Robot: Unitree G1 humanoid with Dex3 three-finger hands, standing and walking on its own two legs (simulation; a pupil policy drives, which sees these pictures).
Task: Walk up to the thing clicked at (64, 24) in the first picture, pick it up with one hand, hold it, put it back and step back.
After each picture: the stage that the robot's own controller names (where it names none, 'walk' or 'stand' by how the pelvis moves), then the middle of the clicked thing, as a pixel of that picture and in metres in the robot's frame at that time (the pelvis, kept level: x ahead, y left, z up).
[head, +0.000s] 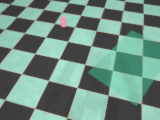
stand; (63, 22) +1.76 +0.24 -0.72
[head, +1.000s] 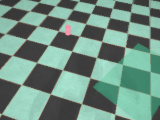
walk; (67, 30) +1.62 +0.15 -0.70
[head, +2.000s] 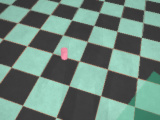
walk; (64, 53) +1.05 +0.16 -0.70
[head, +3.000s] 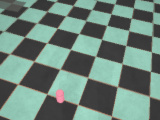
walk; (60, 96) +0.66 +0.16 -0.71
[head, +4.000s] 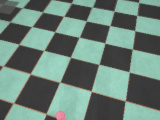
stand; (61, 117) +0.42 +0.16 -0.70
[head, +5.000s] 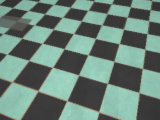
stand; out of the picture +0.34 +0.15 -0.71
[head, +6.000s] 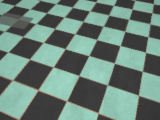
stand; out of the picture +0.34 +0.14 -0.73
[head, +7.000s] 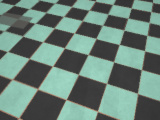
stand; out of the picture +0.36 +0.14 -0.73
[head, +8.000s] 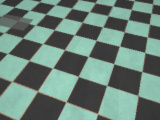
stand; out of the picture +0.34 +0.15 -0.73
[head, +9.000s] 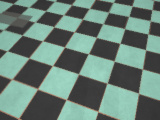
go down; out of the picture +0.34 +0.15 -0.72
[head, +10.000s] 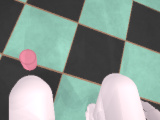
go down; (28, 60) +0.43 +0.19 -0.30
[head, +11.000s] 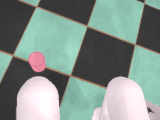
approach; (37, 62) +0.42 +0.19 -0.30
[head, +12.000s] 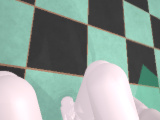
close in; out of the picture +0.41 +0.24 -0.22
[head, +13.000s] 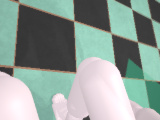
close; out of the picture +0.41 +0.25 -0.22
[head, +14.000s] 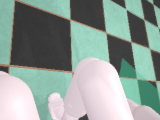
lift; out of the picture +0.41 +0.25 -0.22
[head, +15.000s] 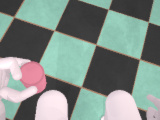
lift; (34, 78) +0.33 +0.18 -0.04
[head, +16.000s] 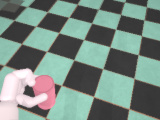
hold; (45, 92) +0.32 +0.14 -0.01
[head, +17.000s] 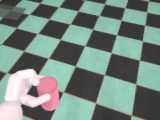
hold; (48, 94) +0.32 +0.13 -0.01
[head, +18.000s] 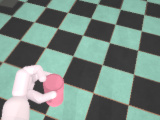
crouch; (54, 90) +0.33 +0.11 -0.03
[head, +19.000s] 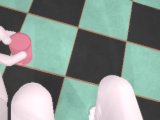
lower; (21, 50) +0.45 +0.18 -0.10
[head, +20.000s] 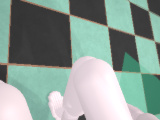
lower; out of the picture +0.43 +0.26 -0.23
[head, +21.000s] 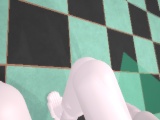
lower; out of the picture +0.42 +0.26 -0.22
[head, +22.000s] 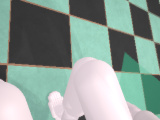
lower; out of the picture +0.42 +0.26 -0.22
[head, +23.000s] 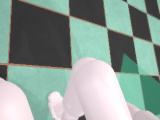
lower; out of the picture +0.42 +0.26 -0.22
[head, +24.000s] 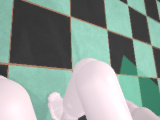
open; out of the picture +0.41 +0.25 -0.23
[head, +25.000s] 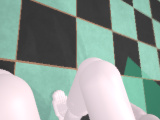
stand; out of the picture +0.41 +0.25 -0.23
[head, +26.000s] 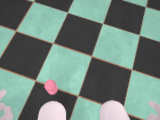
walk; (51, 87) +0.41 +0.18 -0.50
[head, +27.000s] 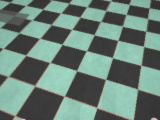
stand; out of the picture +0.36 +0.15 -0.66
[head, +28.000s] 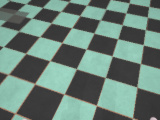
stand; out of the picture +0.37 +0.15 -0.67
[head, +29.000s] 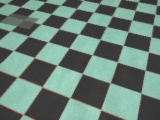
stand; out of the picture +0.39 +0.14 -0.71
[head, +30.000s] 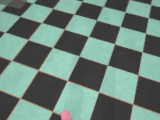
stand; (65, 117) +0.41 +0.11 -0.69
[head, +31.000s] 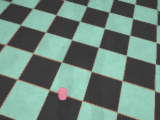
walk; (62, 93) +0.55 +0.11 -0.71
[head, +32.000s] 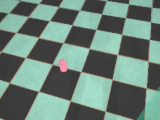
walk; (63, 65) +0.87 +0.24 -0.69
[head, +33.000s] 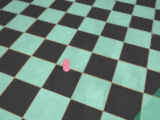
stand; (66, 65) +0.97 +0.16 -0.71
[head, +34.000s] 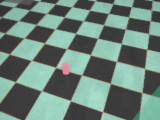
stand; (65, 68) +0.99 +0.18 -0.72
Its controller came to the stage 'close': yes
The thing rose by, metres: 0.71
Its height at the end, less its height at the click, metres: +0.00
